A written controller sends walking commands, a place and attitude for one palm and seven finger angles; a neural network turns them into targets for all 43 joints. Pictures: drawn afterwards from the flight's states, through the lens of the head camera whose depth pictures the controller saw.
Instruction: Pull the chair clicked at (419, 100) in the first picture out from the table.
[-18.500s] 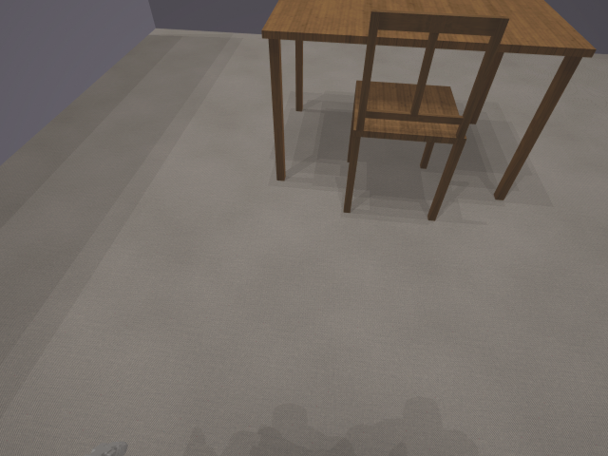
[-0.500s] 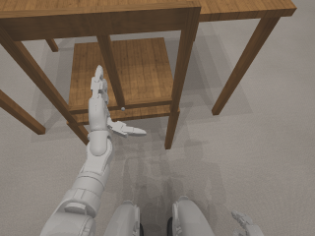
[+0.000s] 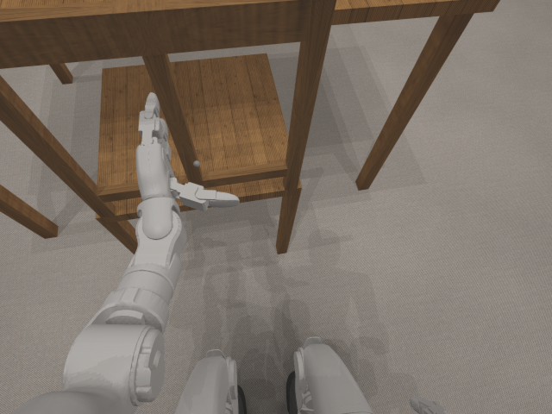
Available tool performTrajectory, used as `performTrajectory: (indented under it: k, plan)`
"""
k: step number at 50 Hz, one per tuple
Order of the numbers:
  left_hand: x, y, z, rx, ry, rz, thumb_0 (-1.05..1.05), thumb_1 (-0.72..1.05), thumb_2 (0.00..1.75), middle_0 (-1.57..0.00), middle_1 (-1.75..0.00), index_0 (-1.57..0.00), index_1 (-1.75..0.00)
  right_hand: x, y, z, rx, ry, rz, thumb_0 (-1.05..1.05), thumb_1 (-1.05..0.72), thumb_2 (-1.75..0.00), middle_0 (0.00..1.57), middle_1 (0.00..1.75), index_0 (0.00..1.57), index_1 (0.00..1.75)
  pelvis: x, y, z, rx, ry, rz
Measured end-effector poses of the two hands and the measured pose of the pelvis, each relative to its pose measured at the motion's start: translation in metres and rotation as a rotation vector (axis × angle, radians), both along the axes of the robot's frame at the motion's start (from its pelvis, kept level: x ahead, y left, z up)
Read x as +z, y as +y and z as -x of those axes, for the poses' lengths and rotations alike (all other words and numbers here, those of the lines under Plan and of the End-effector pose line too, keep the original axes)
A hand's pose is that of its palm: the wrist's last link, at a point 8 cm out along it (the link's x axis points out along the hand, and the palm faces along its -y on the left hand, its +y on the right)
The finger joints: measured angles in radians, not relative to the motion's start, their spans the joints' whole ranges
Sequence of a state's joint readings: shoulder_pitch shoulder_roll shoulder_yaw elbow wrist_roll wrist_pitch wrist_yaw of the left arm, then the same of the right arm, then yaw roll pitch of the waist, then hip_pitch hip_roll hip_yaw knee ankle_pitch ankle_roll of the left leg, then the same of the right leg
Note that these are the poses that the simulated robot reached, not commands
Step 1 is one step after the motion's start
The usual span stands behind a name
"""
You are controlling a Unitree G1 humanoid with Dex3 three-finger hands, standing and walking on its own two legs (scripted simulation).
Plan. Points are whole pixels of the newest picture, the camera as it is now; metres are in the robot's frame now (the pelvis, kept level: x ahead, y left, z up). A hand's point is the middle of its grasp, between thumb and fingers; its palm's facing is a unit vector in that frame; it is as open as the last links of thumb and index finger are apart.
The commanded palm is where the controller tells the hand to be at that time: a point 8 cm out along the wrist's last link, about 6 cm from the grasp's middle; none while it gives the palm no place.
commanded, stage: push the fingers through the gap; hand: left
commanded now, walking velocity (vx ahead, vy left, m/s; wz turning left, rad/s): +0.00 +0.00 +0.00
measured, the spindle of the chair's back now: (179, 129) +0.53 +0.11 +0.03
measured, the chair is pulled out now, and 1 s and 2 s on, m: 0.00 0.00 0.00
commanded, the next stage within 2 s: hook a spindle and tug to test in 0.64 s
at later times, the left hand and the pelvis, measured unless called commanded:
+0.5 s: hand (198, 146) +0.50 +0.08 +0.02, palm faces +0.11 -0.99 -0.03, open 16.9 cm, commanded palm +0.47 +0.13 +0.02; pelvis +0.01 +0.00 +0.00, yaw -1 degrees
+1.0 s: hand (199, 145) +0.50 +0.08 +0.03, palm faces +0.11 -0.99 -0.03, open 16.2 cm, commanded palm +0.47 +0.13 +0.02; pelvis +0.00 +0.00 +0.00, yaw -1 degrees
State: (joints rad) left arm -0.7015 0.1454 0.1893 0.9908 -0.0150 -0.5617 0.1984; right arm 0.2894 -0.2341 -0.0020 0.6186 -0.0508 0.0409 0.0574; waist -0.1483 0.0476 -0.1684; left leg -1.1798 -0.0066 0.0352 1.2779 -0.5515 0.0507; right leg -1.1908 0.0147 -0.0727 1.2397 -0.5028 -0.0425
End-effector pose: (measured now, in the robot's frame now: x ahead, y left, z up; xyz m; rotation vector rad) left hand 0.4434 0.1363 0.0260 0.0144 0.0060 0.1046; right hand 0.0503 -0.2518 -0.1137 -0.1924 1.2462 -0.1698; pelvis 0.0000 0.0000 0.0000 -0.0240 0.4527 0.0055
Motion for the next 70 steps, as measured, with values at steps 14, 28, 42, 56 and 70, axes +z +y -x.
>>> performTrajectory:
  k: [14, 28, 42, 56, 70]
  plan:
    - [0.000, -0.001, -0.031, -0.004, -0.014, -0.021, -0.01, -0.51, 0.30, -0.06, -0.08, -0.06, -0.08, -0.006, 0.003, 0.022, -0.013, 0.083, 0.003, 0.00, -0.90, -0.90, 0.20, 0.30, 0.20, 0.30, -0.006, 0.003, 0.001, 0.003, 0.030, 0.010]
    - [-0.003, 0.001, -0.033, 0.015, -0.014, -0.012, -0.01, -0.50, 0.30, -0.06, -0.08, -0.06, -0.08, 0.001, 0.005, 0.037, -0.047, 0.145, -0.012, 0.00, -0.90, -0.90, 0.20, 0.30, 0.20, 0.30, -0.002, 0.002, -0.007, -0.012, 0.038, 0.008]
    - [-0.002, -0.006, -0.028, 0.006, -0.006, -0.002, -0.01, -0.50, 0.30, -0.07, -0.11, -0.07, -0.11, 0.002, 0.001, 0.016, -0.019, 0.092, -0.007, 0.00, -0.90, -0.90, 0.20, 0.30, 0.20, 0.30, 0.000, 0.000, -0.007, -0.005, 0.028, 0.008]
    - [0.002, -0.002, -0.031, 0.015, -0.021, -0.016, -0.01, -0.49, 0.31, -0.25, -0.66, -0.24, -0.67, -0.004, 0.001, 0.020, -0.017, 0.112, -0.019, 0.00, -0.90, -0.90, 0.20, 0.30, 0.20, 0.30, -0.003, -0.002, -0.004, -0.003, 0.032, 0.006]
    - [0.002, 0.002, -0.033, 0.021, -0.023, -0.012, -0.01, 0.04, 0.54, -0.45, -1.32, -0.40, -1.32, 0.000, -0.001, 0.025, -0.022, 0.132, -0.014, 0.00, -0.90, -0.90, 0.20, 0.30, 0.20, 0.30, -0.001, -0.001, -0.008, -0.002, 0.036, 0.010]
